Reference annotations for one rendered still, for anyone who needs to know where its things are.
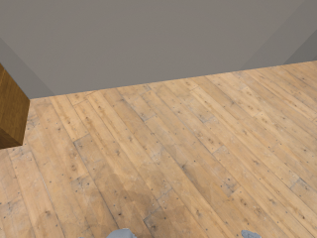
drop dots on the cupboard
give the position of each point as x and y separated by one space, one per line
14 110

